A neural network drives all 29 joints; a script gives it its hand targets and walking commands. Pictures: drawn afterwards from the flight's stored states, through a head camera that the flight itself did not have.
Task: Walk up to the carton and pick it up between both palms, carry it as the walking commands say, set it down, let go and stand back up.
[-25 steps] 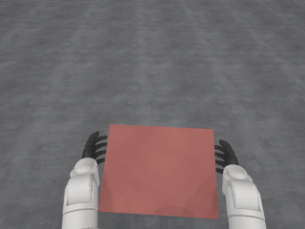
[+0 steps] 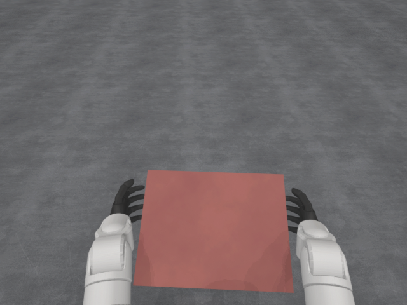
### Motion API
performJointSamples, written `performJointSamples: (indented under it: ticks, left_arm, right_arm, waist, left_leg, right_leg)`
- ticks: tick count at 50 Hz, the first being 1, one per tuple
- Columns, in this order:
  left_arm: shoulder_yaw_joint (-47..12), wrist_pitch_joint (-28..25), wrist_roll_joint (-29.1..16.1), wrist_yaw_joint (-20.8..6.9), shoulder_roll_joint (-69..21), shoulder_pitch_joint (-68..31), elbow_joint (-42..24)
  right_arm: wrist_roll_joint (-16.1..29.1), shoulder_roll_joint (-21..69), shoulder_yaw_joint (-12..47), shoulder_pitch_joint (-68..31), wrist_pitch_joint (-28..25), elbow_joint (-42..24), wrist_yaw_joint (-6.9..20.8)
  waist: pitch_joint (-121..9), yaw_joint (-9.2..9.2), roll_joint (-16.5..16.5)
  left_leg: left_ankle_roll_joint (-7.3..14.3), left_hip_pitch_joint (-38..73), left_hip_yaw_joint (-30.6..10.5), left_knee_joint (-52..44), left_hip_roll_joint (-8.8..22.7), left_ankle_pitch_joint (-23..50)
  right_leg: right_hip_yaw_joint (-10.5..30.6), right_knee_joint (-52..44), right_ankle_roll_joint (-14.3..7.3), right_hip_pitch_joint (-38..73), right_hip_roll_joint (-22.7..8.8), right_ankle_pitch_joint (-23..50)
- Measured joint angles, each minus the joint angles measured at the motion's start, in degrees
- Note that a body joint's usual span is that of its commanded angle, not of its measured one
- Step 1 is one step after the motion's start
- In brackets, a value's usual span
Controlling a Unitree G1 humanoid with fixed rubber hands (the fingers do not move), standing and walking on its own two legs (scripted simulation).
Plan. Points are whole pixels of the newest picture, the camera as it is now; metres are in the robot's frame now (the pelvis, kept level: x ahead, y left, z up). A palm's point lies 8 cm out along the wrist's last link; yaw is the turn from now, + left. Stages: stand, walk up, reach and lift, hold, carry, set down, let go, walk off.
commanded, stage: carry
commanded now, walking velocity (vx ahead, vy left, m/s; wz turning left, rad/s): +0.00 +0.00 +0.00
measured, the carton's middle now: (212, 230) +0.30 +0.00 -0.09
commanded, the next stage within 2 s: none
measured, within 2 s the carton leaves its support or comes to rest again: neither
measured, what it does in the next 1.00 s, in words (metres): stands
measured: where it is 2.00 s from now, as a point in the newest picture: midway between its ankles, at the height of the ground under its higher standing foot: outside the picture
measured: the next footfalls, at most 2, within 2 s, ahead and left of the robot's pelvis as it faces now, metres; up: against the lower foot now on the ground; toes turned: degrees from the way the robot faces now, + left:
none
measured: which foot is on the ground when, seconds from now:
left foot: down 0.00-1.00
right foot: down 0.00-1.00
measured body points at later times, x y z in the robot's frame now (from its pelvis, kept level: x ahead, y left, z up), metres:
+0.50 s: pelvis +0.00 -0.01 +0.00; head +0.01 +0.01 +0.45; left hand +0.28 +0.18 +0.02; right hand +0.28 -0.19 +0.02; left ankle -0.03 +0.08 -0.73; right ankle -0.04 -0.12 -0.73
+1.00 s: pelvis +0.00 -0.01 +0.00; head -0.01 +0.00 +0.45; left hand +0.27 +0.18 +0.03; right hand +0.27 -0.19 +0.02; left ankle -0.03 +0.09 -0.73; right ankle -0.04 -0.12 -0.73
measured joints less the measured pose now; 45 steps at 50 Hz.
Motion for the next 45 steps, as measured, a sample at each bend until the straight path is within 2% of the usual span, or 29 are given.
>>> performJointSamples:
  ticks: [8, 14, 21, 27, 31, 35, 38, 45]
  left_arm:
    - [-0.4, 0.6, -0.5, 0.1, 0.3, 0.2, -1.6]
    - [0.7, 0.1, 0.0, -0.3, 0.2, -0.8, 1.1]
    - [0.3, 0.1, -0.6, 0.0, 0.1, -0.2, -0.5]
    - [0.3, 0.5, -0.3, 0.2, -0.7, 0.3, -2.8]
    - [0.5, -0.5, 1.1, 0.3, -0.8, 0.3, -1.3]
    - [0.5, -0.8, 0.8, 0.0, -1.1, 0.6, -0.5]
    - [-0.2, -0.3, -0.3, 0.1, -0.7, 1.4, -3.1]
    - [0.6, -0.7, 0.2, 0.1, -0.3, 1.1, -1.4]
  right_arm:
    - [1.1, -0.4, 0.4, 0.1, 0.5, -1.4, -0.1]
    - [0.3, -0.3, 0.5, -0.2, 0.0, 0.6, -0.1]
    - [1.6, -0.8, 0.6, -0.3, 0.6, -0.8, -0.4]
    - [0.7, -0.1, 0.5, 0.3, -0.4, -1.6, -0.6]
    - [0.5, 0.4, 0.2, 0.2, -0.5, -0.9, -0.1]
    - [-0.3, 0.2, -0.2, 0.2, -1.0, 0.2, 0.0]
    - [0.8, 0.1, 0.3, 1.3, -1.1, -2.1, -0.3]
    - [1.0, 0.1, 0.8, 0.6, -0.2, -1.2, 0.0]
  waist:
    - [0.3, -0.18, 1.0]
    - [0.1, -0.44, 1.1]
    - [1.2, -0.24, 1.0]
    - [1.0, -0.25, 0.7]
    - [0.1, -0.40, 0.5]
    - [-0.6, -0.33, 0.9]
    - [-0.2, -0.29, 1.0]
    - [-0.3, -0.36, 1.0]
  left_leg:
    - [0.0, -0.7, 0.4, 0.4, 0.0, -0.1]
    - [-0.4, -1.1, -0.3, 1.3, 0.3, -0.5]
    - [-0.7, -1.0, -0.7, 0.6, 0.4, 0.0]
    - [-1.0, -1.0, -1.1, 0.2, 0.6, 0.0]
    - [-1.1, -0.6, -0.9, -0.5, 0.5, 0.2]
    - [-1.0, -0.5, -0.9, -0.3, 0.7, 0.0]
    - [-0.9, -0.2, -0.7, -0.6, 0.5, 0.2]
    - [-0.8, -0.2, -0.6, -0.3, 0.4, 0.3]
  right_leg:
    - [0.4, 1.2, 0.0, -1.2, -0.1, -0.4]
    - [-0.3, 1.7, -0.4, -1.2, 0.1, -0.9]
    - [-0.7, 1.0, -0.7, -1.0, 0.2, -0.6]
    - [-1.1, -0.1, -0.9, -0.5, 0.6, -0.4]
    - [-1.0, -0.6, -0.9, -0.4, 0.5, -0.2]
    - [-1.0, -1.0, -0.8, 0.0, 0.6, -0.1]
    - [-0.8, -0.8, -0.6, 0.0, 0.4, -0.1]
    - [-0.8, -0.1, -0.6, -0.1, 0.3, -0.1]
